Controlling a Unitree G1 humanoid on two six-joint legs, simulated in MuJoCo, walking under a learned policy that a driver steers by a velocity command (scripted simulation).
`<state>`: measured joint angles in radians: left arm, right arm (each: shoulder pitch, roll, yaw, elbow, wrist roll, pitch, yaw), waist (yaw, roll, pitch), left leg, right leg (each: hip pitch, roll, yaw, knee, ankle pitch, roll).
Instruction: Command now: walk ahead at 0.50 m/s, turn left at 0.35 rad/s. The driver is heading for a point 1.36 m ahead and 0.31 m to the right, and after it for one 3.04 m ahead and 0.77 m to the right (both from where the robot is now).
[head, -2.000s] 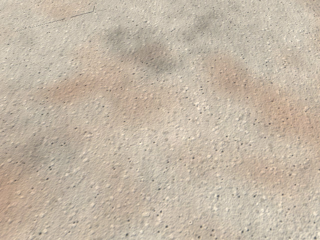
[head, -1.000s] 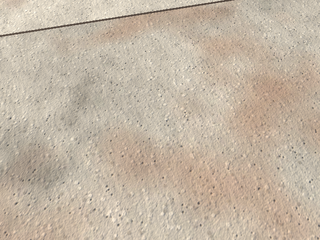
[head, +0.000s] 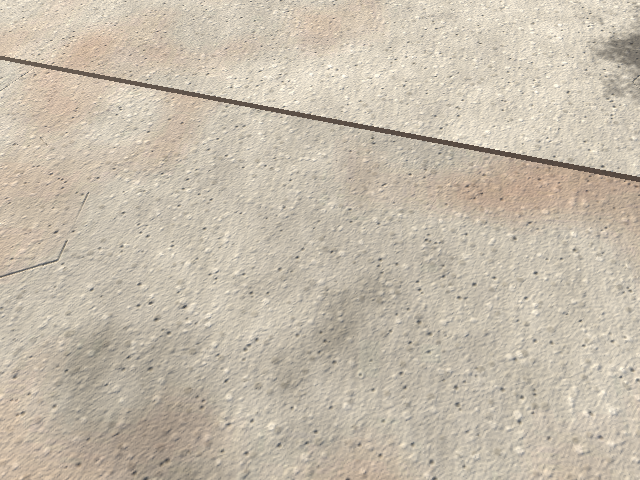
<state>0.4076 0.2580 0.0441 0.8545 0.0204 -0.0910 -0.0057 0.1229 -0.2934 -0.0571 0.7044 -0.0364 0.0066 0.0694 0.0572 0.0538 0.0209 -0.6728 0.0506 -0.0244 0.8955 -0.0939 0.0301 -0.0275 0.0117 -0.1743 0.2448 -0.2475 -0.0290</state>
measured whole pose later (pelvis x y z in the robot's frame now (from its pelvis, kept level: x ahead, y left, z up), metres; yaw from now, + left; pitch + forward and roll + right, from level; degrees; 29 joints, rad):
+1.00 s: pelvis +0.50 -0.07 +0.00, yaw -26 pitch +1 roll +0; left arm 0.37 0.27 0.07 0.86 0.00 -0.04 -0.01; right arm 0.12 -0.26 -0.04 0.74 -0.05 -0.02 0.02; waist 0.04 0.04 0.04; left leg -0.66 0.13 -0.04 0.92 -0.16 -0.05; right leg -0.11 0.15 0.07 0.30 -0.19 -0.13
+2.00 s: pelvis +1.02 -0.28 +0.00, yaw -6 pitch +1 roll -1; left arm 0.30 0.26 0.04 0.79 0.02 -0.09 0.01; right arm 0.24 -0.32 -0.08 0.77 -0.04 0.00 0.05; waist 0.01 0.06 0.02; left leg -0.58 0.02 -0.03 1.09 -0.27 0.04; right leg -0.15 0.02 -0.11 0.33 -0.20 -0.04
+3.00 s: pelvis +1.29 -0.28 +0.00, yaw -16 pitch +1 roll +1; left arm 0.22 0.27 0.07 0.77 0.00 0.04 0.00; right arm 0.18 -0.28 -0.06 0.80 -0.03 0.05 -0.02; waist 0.00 0.03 0.06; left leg -0.48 0.02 0.00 1.07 -0.41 -0.04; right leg -0.26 0.07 0.02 0.45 -0.19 -0.09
